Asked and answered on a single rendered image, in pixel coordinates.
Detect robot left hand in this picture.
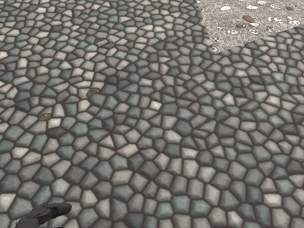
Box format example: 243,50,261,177
14,202,72,228

